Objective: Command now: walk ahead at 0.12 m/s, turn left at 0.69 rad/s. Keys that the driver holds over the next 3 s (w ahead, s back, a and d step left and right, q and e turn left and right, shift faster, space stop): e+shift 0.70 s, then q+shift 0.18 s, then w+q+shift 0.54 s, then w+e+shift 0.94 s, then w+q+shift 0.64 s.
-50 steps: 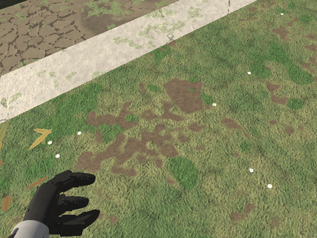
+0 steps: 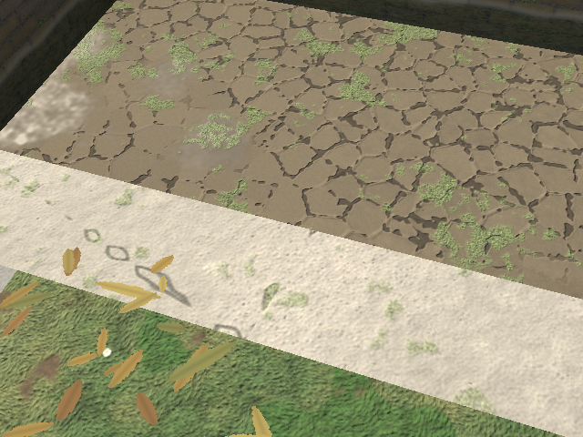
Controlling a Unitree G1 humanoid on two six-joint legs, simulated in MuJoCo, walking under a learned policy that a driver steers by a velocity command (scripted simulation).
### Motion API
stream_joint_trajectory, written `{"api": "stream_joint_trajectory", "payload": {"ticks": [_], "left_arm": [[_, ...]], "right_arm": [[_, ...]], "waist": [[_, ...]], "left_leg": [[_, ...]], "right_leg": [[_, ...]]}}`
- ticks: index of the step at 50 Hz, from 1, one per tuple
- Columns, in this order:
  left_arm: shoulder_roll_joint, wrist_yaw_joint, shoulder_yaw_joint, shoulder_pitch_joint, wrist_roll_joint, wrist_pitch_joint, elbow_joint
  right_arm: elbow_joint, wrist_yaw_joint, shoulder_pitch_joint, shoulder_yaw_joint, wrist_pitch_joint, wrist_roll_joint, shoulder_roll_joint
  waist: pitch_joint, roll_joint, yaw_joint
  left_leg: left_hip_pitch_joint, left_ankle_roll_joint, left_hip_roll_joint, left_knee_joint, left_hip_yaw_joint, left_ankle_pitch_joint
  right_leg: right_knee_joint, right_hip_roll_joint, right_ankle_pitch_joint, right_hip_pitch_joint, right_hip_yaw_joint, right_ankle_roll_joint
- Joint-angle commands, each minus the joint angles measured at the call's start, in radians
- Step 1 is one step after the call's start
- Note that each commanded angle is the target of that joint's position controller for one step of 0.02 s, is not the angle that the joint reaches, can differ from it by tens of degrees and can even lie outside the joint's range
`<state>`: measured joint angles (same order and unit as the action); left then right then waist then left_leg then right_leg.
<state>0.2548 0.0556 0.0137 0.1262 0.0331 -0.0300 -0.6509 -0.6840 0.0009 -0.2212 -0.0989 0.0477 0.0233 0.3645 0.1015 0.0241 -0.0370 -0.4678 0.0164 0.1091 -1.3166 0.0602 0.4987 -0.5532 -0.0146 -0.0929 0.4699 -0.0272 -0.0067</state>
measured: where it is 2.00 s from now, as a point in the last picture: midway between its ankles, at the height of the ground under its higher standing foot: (326, 323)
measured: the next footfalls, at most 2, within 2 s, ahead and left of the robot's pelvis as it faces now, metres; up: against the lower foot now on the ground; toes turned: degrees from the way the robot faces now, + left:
left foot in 0.20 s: +0.07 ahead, +0.09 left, +0.00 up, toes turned -3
right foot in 0.56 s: +0.02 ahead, -0.13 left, +0.00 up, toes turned -19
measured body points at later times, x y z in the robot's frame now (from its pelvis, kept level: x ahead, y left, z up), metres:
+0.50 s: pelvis +0.02 -0.02 +0.02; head +0.04 -0.03 +0.46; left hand +0.16 +0.24 -0.10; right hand +0.13 -0.30 -0.08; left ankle +0.03 +0.10 -0.72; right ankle -0.01 -0.12 -0.69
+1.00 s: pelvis +0.04 -0.05 +0.02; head +0.04 -0.05 +0.47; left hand +0.26 +0.12 -0.09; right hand -0.01 -0.33 -0.10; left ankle +0.07 +0.05 -0.69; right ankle -0.02 -0.12 -0.72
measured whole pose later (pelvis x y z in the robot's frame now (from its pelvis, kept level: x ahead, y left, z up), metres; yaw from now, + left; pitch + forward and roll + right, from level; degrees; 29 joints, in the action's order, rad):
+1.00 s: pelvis +0.04 -0.05 +0.02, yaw -23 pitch +0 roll -1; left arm 0.24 0.00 -0.02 0.22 0.04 0.02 -0.71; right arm -0.77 0.03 -0.32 -0.04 0.07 0.02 0.28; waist -0.02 -0.01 -0.02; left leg -0.35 -0.04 0.01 -0.79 -0.02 0.41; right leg -0.40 0.09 -0.27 0.15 0.02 -0.09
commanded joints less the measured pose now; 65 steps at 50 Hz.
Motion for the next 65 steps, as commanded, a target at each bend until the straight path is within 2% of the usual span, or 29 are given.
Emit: {"api": "stream_joint_trajectory", "payload": {"ticks": [1,4,7,9,10,11,12,13,15,17,23,26,27,28,29,30,32,35,42,44,46,48,53,57,58,59,60,62,65], "left_arm": [[0.123,-0.007,-0.042,0.072,0.009,-0.005,0.033],[0.127,-0.037,-0.048,0.098,0.01,-0.018,-0.006],[0.108,-0.063,-0.042,0.091,0.004,0.002,-0.026],[0.166,-0.078,-0.071,0.107,-0.012,0.04,-0.026],[0.168,-0.084,-0.08,0.14,-0.019,0.05,-0.027],[0.103,-0.093,-0.072,0.152,-0.025,0.049,-0.001],[0.074,-0.08,-0.07,0.125,-0.035,0.053,0.035],[0.154,-0.075,-0.098,0.104,-0.012,0.061,0.021],[0.15,-0.075,-0.117,0.224,-0.018,0.076,-0.034],[0.137,-0.077,-0.121,0.26,-0.01,0.082,-0.051],[0.078,-0.107,-0.099,0.118,-0.028,0.098,0.037],[0.087,-0.104,-0.105,0.137,-0.027,0.09,0.053],[0.094,-0.094,-0.108,0.174,-0.018,0.078,0.041],[0.191,-0.081,-0.133,0.221,-0.003,0.062,0.033],[0.365,-0.079,-0.174,0.277,-0.017,0.054,0.04],[0.325,-0.077,-0.179,0.355,-0.029,0.059,0.028],[0.245,-0.059,-0.15,0.208,-0.026,0.08,0.039],[0.201,-0.055,-0.133,0.104,-0.037,0.089,0.068],[0.099,-0.045,-0.072,0.1,-0.006,0.063,0.022],[0.117,-0.044,-0.067,0.092,0.007,0.057,0.007],[0.213,-0.05,-0.097,0.16,0.013,0.06,-0.016],[0.221,-0.05,-0.1,0.163,0.013,0.051,-0.022],[0.198,-0.046,-0.107,0.11,0.005,-0.007,-0.032],[0.193,-0.056,-0.111,0.018,-0.004,-0.014,-0.028],[0.146,-0.053,-0.093,-0.023,0.008,-0.013,-0.009],[0.044,-0.059,-0.056,-0.077,0.017,-0.017,0.049],[0.067,-0.068,-0.054,-0.143,0.028,-0.032,0.098],[0.141,-0.087,-0.061,-0.116,0.026,-0.054,0.067],[0.151,-0.103,-0.053,-0.083,0.038,-0.028,0.044]], "right_arm": [[0.078,0.029,-0.069,0.005,0.03,-0.012,0.024],[0.07,0.025,-0.084,0.042,0.024,-0.012,-0.041],[0.049,0.016,-0.062,0.069,0.031,-0.008,-0.057],[0.032,0.012,-0.099,0.065,0.024,-0.006,-0.025],[0.035,0.009,-0.101,0.059,0.016,0.002,0.011],[0.05,0.001,-0.117,0.051,0.007,0.021,0.078],[0.068,-0.01,-0.029,0.016,0.008,0.014,0.18],[0.08,-0.024,0.015,0.03,-0.001,0.024,0.119],[0.102,-0.039,0.16,0.063,-0.02,0.011,0.007],[0.113,-0.048,0.175,0.066,-0.033,0.0,-0.022],[0.075,-0.043,0.042,0.029,-0.032,0.009,0.029],[0.061,-0.028,0.031,0.01,-0.033,-0.006,0.06],[0.05,-0.023,0.012,0.006,-0.033,-0.012,0.058],[0.059,-0.017,-0.022,0.008,-0.032,-0.009,0.038],[0.16,-0.016,0.069,0.039,-0.02,-0.002,-0.051],[0.156,-0.026,0.144,0.038,-0.012,0.012,-0.014],[0.126,-0.022,0.128,0.035,-0.021,-0.01,-0.004],[0.089,-0.018,0.07,0.027,-0.017,0.013,0.025],[0.015,-0.009,0.006,0.053,0.007,-0.007,-0.023],[0.003,-0.002,0.011,0.052,0.011,-0.013,-0.015],[0.018,0.014,0.03,0.037,0.007,-0.004,0.041],[0.035,0.035,0.075,0.029,-0.001,-0.008,0.058],[0.029,0.057,0.035,0.033,-0.031,-0.02,0.02],[-0.028,0.062,-0.15,0.026,-0.049,-0.024,0.014],[-0.103,0.052,-0.345,-0.001,-0.059,-0.013,0.075],[-0.087,0.044,-0.418,-0.022,-0.073,0.004,0.173],[-0.054,0.034,-0.362,-0.014,-0.071,-0.007,0.161],[-0.034,0.012,-0.292,-0.011,-0.074,-0.01,0.124],[-0.031,-0.006,-0.277,0.004,-0.087,-0.022,0.096]], "waist": [[-0.208,-0.175,0.017],[-0.253,-0.169,-0.003],[-0.244,-0.235,0.003],[-0.174,-0.22,-0.02],[-0.14,-0.164,-0.021],[-0.14,0.039,-0.021],[-0.082,0.306,-0.015],[-0.038,0.187,-0.011],[-0.048,0.12,0.104],[-0.102,0.114,0.109],[-0.145,0.162,0.006],[-0.155,0.144,0.029],[-0.167,0.077,0.058],[-0.168,-0.13,0.074],[-0.147,-0.389,0.085],[-0.209,-0.205,0.162],[-0.114,-0.111,0.083],[-0.141,-0.121,0.042],[-0.158,-0.127,0.062],[-0.12,-0.143,0.073],[-0.098,-0.176,0.11],[-0.013,-0.158,0.117],[-0.011,-0.092,0.069],[-0.067,-0.048,-0.049],[-0.114,0.109,-0.127],[-0.122,0.304,-0.142],[-0.079,0.26,-0.124],[-0.048,0.031,-0.07],[-0.024,0.006,-0.025]], "left_leg": [[-0.008,0.025,-0.058,0.074,-0.005,-0.046],[0.113,-0.004,-0.025,0.316,-0.01,-0.005],[0.241,-0.027,-0.042,0.59,-0.055,-0.052],[0.36,-0.056,-0.021,0.801,-0.098,-0.189],[0.424,-0.084,-0.065,0.883,-0.043,-0.195],[0.462,-0.129,-0.3,1.032,0.194,-0.039],[0.228,-0.222,-0.508,1.143,0.37,0.0],[0.123,-0.262,-0.487,1.123,0.29,-0.154],[0.125,-0.224,-0.385,1.069,0.092,-0.462],[0.251,-0.218,-0.354,1.002,-0.015,-0.701],[0.39,-0.185,-0.411,0.902,-0.083,-0.688],[0.362,-0.14,-0.424,0.786,-0.128,-0.677],[0.301,-0.086,-0.4,0.677,-0.179,-0.587],[0.107,-0.011,-0.322,0.436,-0.245,-0.295],[-0.214,0.061,-0.117,0.272,-0.204,0.193],[-0.247,0.051,-0.135,0.135,-0.046,0.202],[-0.243,0.033,-0.171,0.159,0.0,-0.003],[-0.16,0.044,-0.143,0.197,-0.018,-0.132],[0.034,0.012,-0.159,0.457,-0.052,-0.183],[0.127,-0.008,-0.133,0.543,-0.063,-0.165],[0.056,-0.039,-0.105,0.523,-0.08,-0.1],[-0.08,-0.066,-0.117,0.518,-0.057,-0.07],[-0.068,-0.125,-0.153,0.607,-0.071,-0.068],[0.375,-0.169,-0.065,0.836,-0.177,-0.161],[0.601,-0.208,-0.106,0.889,-0.026,-0.056],[0.733,-0.31,-0.374,1.05,0.509,0.246],[0.731,-0.39,-0.418,1.154,0.783,0.209],[0.668,-0.368,-0.365,1.086,0.569,0.018],[0.528,-0.321,-0.264,1.151,0.426,-0.069]], "right_leg": [[0.22,-0.214,0.333,-0.199,0.197,-0.18],[0.207,-0.205,0.477,-0.18,0.15,-0.189],[0.257,-0.168,0.174,-0.136,0.183,-0.176],[0.248,-0.124,-0.071,-0.023,0.215,-0.128],[0.244,-0.1,-0.185,0.066,0.226,-0.074],[0.084,-0.029,-0.337,0.151,0.165,-0.014],[-0.157,0.117,-0.434,0.169,0.009,0.013],[-0.383,0.066,-0.433,0.093,0.083,0.015],[-0.567,0.065,-0.347,0.056,0.06,0.021],[-0.617,0.043,-0.31,0.085,0.02,0.043],[-0.237,0.01,-0.355,-0.031,-0.042,0.026],[-0.039,0.041,-0.284,-0.145,-0.089,-0.006],[0.093,0.054,-0.152,-0.242,-0.06,-0.02],[0.213,-0.088,0.047,-0.381,0.204,-0.063],[0.192,-0.347,0.581,-0.455,0.621,-0.247],[0.178,-0.345,0.569,-0.511,0.586,-0.326],[0.194,-0.219,0.312,-0.405,0.43,-0.266],[0.192,-0.118,0.307,-0.34,0.36,-0.207],[0.246,-0.139,0.204,-0.31,0.257,-0.188],[0.257,-0.147,0.114,-0.254,0.237,-0.185],[0.346,-0.195,-0.436,-0.286,0.334,-0.216],[0.413,-0.265,-0.675,-0.342,0.441,-0.234],[0.434,-0.289,-0.522,-0.426,0.308,-0.194],[0.247,-0.183,-0.436,-0.175,0.042,-0.128],[-0.086,-0.083,-0.298,-0.003,-0.085,-0.086],[-0.446,0.06,-0.405,0.318,-0.121,-0.024],[-0.569,0.1,-0.431,0.533,0.055,-0.003],[-0.612,-0.013,-0.285,0.528,0.1,0.016],[-0.499,-0.038,-0.218,0.409,0.067,0.059]]}}
Over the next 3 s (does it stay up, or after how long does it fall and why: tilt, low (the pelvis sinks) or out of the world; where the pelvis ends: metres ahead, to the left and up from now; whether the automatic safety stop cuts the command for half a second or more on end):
stays up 0.57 -0.06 0.00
